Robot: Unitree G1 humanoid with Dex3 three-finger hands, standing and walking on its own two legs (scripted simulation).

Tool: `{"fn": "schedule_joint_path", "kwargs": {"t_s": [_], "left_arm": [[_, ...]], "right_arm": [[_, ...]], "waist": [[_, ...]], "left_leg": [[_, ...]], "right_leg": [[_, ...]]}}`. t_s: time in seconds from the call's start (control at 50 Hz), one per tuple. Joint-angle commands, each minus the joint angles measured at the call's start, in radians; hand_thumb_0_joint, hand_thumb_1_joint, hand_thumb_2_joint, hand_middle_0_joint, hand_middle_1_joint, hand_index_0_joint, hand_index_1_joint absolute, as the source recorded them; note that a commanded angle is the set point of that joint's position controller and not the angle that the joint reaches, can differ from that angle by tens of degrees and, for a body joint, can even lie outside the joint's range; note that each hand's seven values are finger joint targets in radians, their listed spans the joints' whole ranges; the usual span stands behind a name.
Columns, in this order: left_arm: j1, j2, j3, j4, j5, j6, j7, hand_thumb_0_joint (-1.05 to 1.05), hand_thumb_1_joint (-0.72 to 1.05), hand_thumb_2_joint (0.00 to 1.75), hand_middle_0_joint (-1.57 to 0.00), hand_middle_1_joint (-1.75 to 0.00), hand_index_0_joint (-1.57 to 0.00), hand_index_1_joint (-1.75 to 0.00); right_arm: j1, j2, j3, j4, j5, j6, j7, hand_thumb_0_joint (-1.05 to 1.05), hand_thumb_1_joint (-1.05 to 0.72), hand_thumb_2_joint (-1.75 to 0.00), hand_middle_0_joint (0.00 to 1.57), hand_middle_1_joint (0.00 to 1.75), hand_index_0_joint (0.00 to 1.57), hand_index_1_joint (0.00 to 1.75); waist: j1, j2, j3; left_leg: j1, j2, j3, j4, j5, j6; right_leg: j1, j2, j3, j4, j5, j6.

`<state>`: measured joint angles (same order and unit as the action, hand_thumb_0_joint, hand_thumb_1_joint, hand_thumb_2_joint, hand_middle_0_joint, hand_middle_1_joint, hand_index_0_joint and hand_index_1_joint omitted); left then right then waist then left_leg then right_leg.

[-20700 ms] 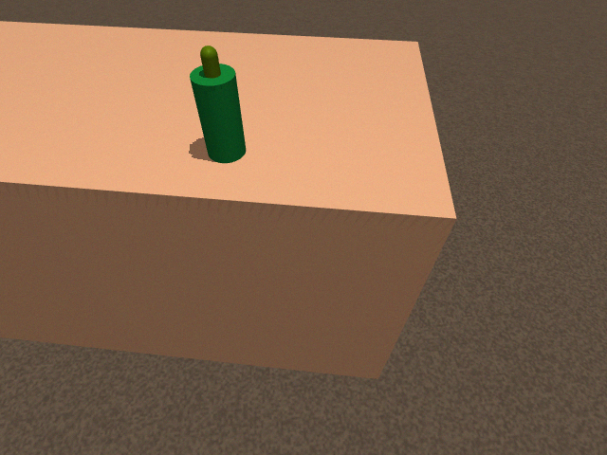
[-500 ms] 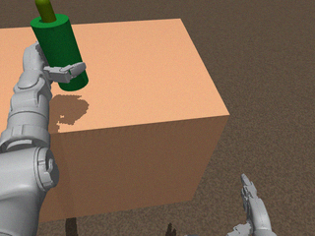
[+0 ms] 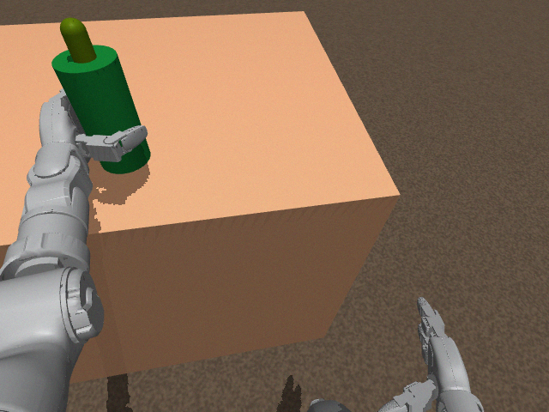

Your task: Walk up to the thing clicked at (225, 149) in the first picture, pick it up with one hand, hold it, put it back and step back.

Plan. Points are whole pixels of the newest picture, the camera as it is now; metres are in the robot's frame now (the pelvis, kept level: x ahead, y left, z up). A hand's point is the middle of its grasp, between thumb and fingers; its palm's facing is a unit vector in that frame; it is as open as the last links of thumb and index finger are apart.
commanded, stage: lower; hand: left
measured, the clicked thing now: (102, 100) +0.50 +0.17 +0.19
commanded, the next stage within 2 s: loosen in 0.28 s
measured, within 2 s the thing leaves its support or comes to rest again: rests again in 0.40 s
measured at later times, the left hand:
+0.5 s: hand (116, 141) +0.50 +0.18 +0.12, palm faces +0.14 -0.99 +0.03, open 10.2 cm
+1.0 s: hand (103, 122) +0.51 +0.19 +0.15, palm faces +0.15 -0.99 +0.04, open 15.5 cm
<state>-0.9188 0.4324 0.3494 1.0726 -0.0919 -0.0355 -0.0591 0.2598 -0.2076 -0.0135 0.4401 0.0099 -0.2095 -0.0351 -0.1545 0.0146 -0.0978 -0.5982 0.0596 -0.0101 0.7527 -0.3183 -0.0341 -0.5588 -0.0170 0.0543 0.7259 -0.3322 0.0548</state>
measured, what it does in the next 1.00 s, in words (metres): stands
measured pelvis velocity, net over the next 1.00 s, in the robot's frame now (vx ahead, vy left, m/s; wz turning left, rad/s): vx -0.01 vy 0.01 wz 0.00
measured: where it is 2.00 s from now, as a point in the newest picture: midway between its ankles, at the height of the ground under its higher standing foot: outside the picture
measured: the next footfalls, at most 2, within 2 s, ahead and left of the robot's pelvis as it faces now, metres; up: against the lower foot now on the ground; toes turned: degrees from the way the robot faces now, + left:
none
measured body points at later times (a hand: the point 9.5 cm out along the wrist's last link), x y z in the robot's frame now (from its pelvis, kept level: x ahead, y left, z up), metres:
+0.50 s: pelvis +0.00 +0.00 -0.01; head +0.06 +0.01 +0.43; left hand +0.49 +0.23 +0.12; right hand +0.15 -0.26 -0.04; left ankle +0.03 +0.14 -0.71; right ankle +0.02 -0.16 -0.71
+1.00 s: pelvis -0.01 +0.01 -0.02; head +0.06 +0.02 +0.43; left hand +0.50 +0.24 +0.15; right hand +0.13 -0.25 -0.05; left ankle +0.03 +0.14 -0.71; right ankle +0.02 -0.16 -0.71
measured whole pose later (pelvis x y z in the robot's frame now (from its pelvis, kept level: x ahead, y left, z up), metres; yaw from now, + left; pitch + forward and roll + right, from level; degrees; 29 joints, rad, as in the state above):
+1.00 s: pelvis -0.01 +0.01 -0.02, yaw +0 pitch +14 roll -1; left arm -1.03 0.48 0.38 1.14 -0.07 -0.14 -0.05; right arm 0.37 -0.23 -0.03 0.19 -0.02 -0.10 0.00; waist -0.16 0.01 -0.10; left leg -0.77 0.06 -0.02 0.87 -0.35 -0.03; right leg -0.73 -0.02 0.06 0.84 -0.36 0.06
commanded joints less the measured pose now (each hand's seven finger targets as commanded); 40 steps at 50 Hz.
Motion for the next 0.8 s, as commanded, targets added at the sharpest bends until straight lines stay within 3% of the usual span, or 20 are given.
{"fn": "schedule_joint_path", "kwargs": {"t_s": [0.0,0.02,0.08,0.1,0.14,0.22,0.28,0.32,0.36,0.38,0.4,0.42,0.46,0.5,0.52,0.58,0.64,0.72,0.74,0.78], "left_arm": [[-0.806,0.314,0.047,-0.481,-0.053,-0.180,0.000,0.00,0.11,1.16,-1.14,-1.24,-1.14,-1.26],[-0.785,0.315,0.043,-0.429,-0.051,-0.180,0.002,0.00,0.11,1.17,-1.16,-1.25,-1.16,-1.27],[-0.814,0.348,0.061,-0.516,-0.053,-0.201,0.009,0.00,0.09,1.17,-1.16,-1.25,-1.15,-1.28],[-0.798,0.338,0.054,-0.470,-0.048,-0.200,0.010,0.00,0.11,1.17,-1.16,-1.25,-1.15,-1.28],[-0.799,0.331,0.051,-0.494,-0.049,-0.208,0.010,0.00,0.13,1.18,-1.16,-1.26,-1.15,-1.29],[-0.756,0.309,0.040,-0.435,-0.044,-0.210,0.006,0.00,0.14,1.18,-1.15,-1.25,-1.15,-1.28],[-0.748,0.312,0.050,-0.404,-0.042,-0.215,0.008,0.00,0.13,1.20,-1.17,-1.27,-1.16,-1.30],[-0.734,0.305,0.054,-0.378,-0.040,-0.220,0.014,0.00,0.12,1.21,-1.18,-1.29,-1.18,-1.32],[-0.732,0.304,0.052,-0.371,-0.034,-0.225,0.015,0.00,0.14,1.22,-1.19,-1.30,-1.19,-1.32],[-0.731,0.313,0.053,-0.360,-0.029,-0.225,0.015,0.00,0.19,1.15,-1.21,-1.26,-1.23,-1.26],[-0.739,0.303,0.051,-0.375,-0.034,-0.227,0.016,0.00,0.11,1.07,-1.17,-1.18,-1.21,-1.18],[-0.782,0.345,0.070,-0.434,-0.037,-0.232,0.019,0.00,0.03,0.99,-1.13,-1.13,-1.16,-1.11],[-0.780,0.319,0.063,-0.404,-0.036,-0.231,0.019,0.00,-0.06,0.83,-1.05,-1.02,-1.09,-1.00],[-0.815,0.348,0.075,-0.440,-0.031,-0.235,0.026,0.00,-0.17,0.68,-1.01,-0.94,-1.04,-0.92],[-0.789,0.317,0.055,-0.402,-0.025,-0.230,0.026,0.00,-0.19,0.65,-0.99,-0.91,-1.02,-0.89],[-0.805,0.336,0.059,-0.424,-0.018,-0.231,0.037,0.00,-0.36,0.56,-0.81,-0.75,-0.84,-0.74],[-0.666,0.264,0.025,-0.198,0.005,-0.201,0.038,0.00,-0.42,0.41,-0.67,-0.58,-0.68,-0.58],[-0.546,0.183,-0.010,0.002,0.029,-0.164,0.028,0.00,-0.55,0.28,-0.53,-0.44,-0.56,-0.42],[-0.559,0.201,-0.001,-0.014,0.025,-0.162,0.023,0.00,-0.57,0.27,-0.52,-0.42,-0.55,-0.40],[-0.694,0.249,0.016,-0.179,0.019,-0.174,0.018,0.00,-0.55,0.25,-0.47,-0.38,-0.51,-0.36]], "right_arm": [[-0.111,-0.130,-0.055,-0.266,0.009,-0.042,-0.005,0.00,0.54,-0.05,0.05,0.05,0.05,0.05],[-0.071,-0.136,-0.061,-0.223,0.005,-0.038,-0.008,0.00,0.53,-0.06,0.05,0.05,0.05,0.05],[-0.066,-0.145,-0.070,-0.255,0.003,-0.030,-0.008,0.00,0.53,-0.06,0.05,0.05,0.05,0.05],[-0.033,-0.125,-0.059,-0.204,0.000,-0.023,-0.007,0.00,0.53,-0.06,0.05,0.05,0.05,0.05],[-0.051,-0.136,-0.064,-0.257,-0.002,-0.018,-0.007,0.00,0.53,-0.06,0.05,0.05,0.05,0.05],[-0.045,-0.141,-0.068,-0.268,-0.003,-0.008,-0.009,0.00,0.54,-0.06,0.05,0.05,0.05,0.05],[-0.017,-0.125,-0.058,-0.260,-0.004,0.004,-0.004,0.00,0.54,-0.06,0.05,0.05,0.05,0.05],[-0.015,-0.153,-0.091,-0.279,-0.008,0.006,-0.004,0.00,0.53,-0.06,0.05,0.05,0.05,0.05],[0.014,-0.132,-0.068,-0.305,-0.010,0.011,0.001,0.00,0.55,-0.05,0.05,0.05,0.05,0.05],[0.013,-0.135,-0.073,-0.317,-0.012,0.011,0.001,0.00,0.55,-0.05,0.05,0.05,0.05,0.05],[-0.002,-0.127,-0.064,-0.348,-0.011,0.010,0.002,0.00,0.54,-0.04,0.05,0.05,0.05,0.05],[-0.005,-0.132,-0.065,-0.361,-0.011,0.013,0.001,0.00,0.54,-0.04,0.05,0.05,0.05,0.05],[0.013,-0.129,-0.069,-0.345,-0.014,0.018,0.000,0.00,0.54,-0.04,0.05,0.05,0.05,0.05],[-0.014,-0.147,-0.079,-0.381,-0.016,0.018,-0.003,0.00,0.53,-0.04,0.05,0.05,0.05,0.05],[-0.005,-0.136,-0.077,-0.369,-0.017,0.020,-0.004,0.00,0.53,-0.04,0.05,0.05,0.05,0.05],[-0.013,-0.143,-0.077,-0.380,-0.015,0.026,-0.010,0.00,0.52,-0.05,0.05,0.05,0.05,0.05],[0.014,-0.137,-0.075,-0.350,-0.018,0.032,-0.009,0.00,0.53,-0.05,0.05,0.05,0.05,0.05],[0.029,-0.136,-0.064,-0.379,-0.021,0.044,0.010,0.00,0.56,-0.04,0.05,0.05,0.05,0.05],[0.048,-0.154,-0.078,-0.389,-0.021,0.045,0.013,0.00,0.56,-0.04,0.05,0.05,0.05,0.05],[0.060,-0.154,-0.085,-0.425,-0.018,0.051,0.017,0.00,0.57,-0.04,0.05,0.05,0.05,0.05]], "waist": [[0.012,0.135,-0.624],[0.007,0.146,-0.565],[0.014,0.185,-0.667],[0.010,0.202,-0.609],[0.003,0.180,-0.636],[-0.015,0.159,-0.577],[-0.005,0.161,-0.539],[-0.016,0.165,-0.521],[-0.024,0.147,-0.519],[-0.024,0.137,-0.516],[-0.025,0.125,-0.545],[-0.008,0.146,-0.602],[-0.017,0.147,-0.563],[-0.004,0.164,-0.631],[-0.019,0.167,-0.589],[-0.003,0.180,-0.627],[-0.032,0.102,-0.417],[-0.048,0.014,-0.286],[-0.044,0.017,-0.285],[-0.022,0.107,-0.441]], "left_leg": [[0.396,-0.021,0.020,-0.030,0.326,0.043],[0.380,-0.020,0.020,-0.024,0.311,0.040],[0.431,-0.011,0.011,-0.004,0.398,0.033],[0.407,-0.013,0.014,0.004,0.398,0.033],[0.393,-0.014,0.014,0.011,0.405,0.036],[0.369,-0.017,0.021,0.023,0.382,0.044],[0.331,-0.016,0.016,0.018,0.332,0.038],[0.325,-0.013,0.013,0.014,0.293,0.034],[0.300,-0.017,0.017,0.025,0.273,0.043],[0.281,-0.021,0.020,0.028,0.269,0.045],[0.279,-0.023,0.024,0.035,0.266,0.049],[0.292,-0.025,0.024,0.039,0.284,0.049],[0.285,-0.019,0.017,0.040,0.284,0.044],[0.316,-0.016,0.011,0.043,0.300,0.040],[0.301,-0.016,0.012,0.045,0.292,0.040],[0.290,-0.022,0.018,0.037,0.235,0.040],[0.183,-0.025,0.024,0.011,0.095,0.043],[0.083,-0.025,0.018,-0.004,-0.010,0.051],[0.098,-0.023,0.015,-0.013,-0.015,0.048],[0.184,-0.025,0.022,-0.005,0.049,0.041]], "right_leg": [[0.120,0.031,-0.077,-0.059,0.351,-0.043],[0.086,0.033,-0.079,-0.055,0.325,-0.045],[0.098,0.035,-0.083,-0.030,0.371,-0.051],[0.066,0.035,-0.081,-0.028,0.367,-0.050],[0.091,0.034,-0.079,-0.023,0.391,-0.047],[0.055,0.030,-0.072,-0.021,0.390,-0.042],[0.030,0.033,-0.080,-0.012,0.334,-0.048],[0.000,0.035,-0.082,-0.008,0.294,-0.053],[-0.005,0.032,-0.077,-0.010,0.293,-0.047],[0.011,0.031,-0.075,-0.007,0.304,-0.044],[0.032,0.028,-0.071,-0.006,0.314,-0.039],[0.064,0.027,-0.069,0.000,0.333,-0.039],[0.017,0.030,-0.073,0.008,0.308,-0.044],[0.027,0.032,-0.076,0.017,0.310,-0.049],[0.001,0.033,-0.075,0.014,0.302,-0.048],[0.031,0.031,-0.071,0.012,0.267,-0.050],[-0.039,0.036,-0.074,-0.015,0.154,-0.049],[-0.122,0.045,-0.079,-0.034,0.063,-0.054],[-0.125,0.046,-0.082,-0.034,0.055,-0.056],[-0.087,0.044,-0.077,-0.023,0.105,-0.061]]}}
